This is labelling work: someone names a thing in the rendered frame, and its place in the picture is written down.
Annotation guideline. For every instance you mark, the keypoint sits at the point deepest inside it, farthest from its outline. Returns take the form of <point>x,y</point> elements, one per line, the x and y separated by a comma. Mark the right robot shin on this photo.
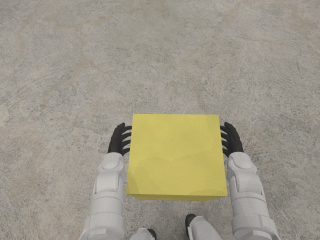
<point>197,218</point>

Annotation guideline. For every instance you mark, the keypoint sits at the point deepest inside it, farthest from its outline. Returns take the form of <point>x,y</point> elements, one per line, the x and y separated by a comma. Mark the robot shin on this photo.
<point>143,230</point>
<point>197,218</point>

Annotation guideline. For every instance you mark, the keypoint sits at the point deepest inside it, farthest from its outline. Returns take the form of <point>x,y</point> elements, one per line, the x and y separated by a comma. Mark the carton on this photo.
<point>176,157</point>

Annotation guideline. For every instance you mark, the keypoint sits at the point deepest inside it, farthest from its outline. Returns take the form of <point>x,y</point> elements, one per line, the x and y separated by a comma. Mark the left robot hand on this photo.
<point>116,144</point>

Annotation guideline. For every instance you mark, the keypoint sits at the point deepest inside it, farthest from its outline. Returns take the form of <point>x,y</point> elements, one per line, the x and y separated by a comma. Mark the robot right forearm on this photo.
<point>251,219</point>

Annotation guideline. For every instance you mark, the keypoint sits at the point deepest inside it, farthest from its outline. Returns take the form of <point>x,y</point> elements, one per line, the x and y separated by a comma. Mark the right robot hand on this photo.
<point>233,143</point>

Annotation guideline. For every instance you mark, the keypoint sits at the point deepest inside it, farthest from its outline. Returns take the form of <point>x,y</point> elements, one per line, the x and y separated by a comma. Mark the robot left forearm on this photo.
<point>105,219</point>

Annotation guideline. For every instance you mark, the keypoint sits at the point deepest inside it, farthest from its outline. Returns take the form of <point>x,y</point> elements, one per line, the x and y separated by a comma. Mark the left robot shin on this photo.
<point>143,230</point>

